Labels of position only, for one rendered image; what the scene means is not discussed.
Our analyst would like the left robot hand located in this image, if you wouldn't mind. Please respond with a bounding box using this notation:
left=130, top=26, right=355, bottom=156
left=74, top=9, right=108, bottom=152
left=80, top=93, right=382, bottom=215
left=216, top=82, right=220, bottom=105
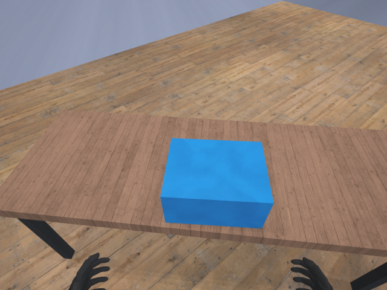
left=69, top=253, right=110, bottom=290

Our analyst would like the right robot hand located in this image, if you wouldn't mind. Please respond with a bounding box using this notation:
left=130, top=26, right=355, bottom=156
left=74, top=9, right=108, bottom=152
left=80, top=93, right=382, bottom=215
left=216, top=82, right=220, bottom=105
left=291, top=257, right=333, bottom=290

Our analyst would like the carton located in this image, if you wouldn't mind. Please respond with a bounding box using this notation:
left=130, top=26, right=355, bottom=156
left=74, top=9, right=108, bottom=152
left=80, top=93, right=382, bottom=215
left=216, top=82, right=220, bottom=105
left=160, top=138, right=274, bottom=228

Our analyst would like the table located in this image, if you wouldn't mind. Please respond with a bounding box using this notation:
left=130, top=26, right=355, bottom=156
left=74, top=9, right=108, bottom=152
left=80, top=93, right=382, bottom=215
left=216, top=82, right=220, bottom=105
left=0, top=110, right=387, bottom=290

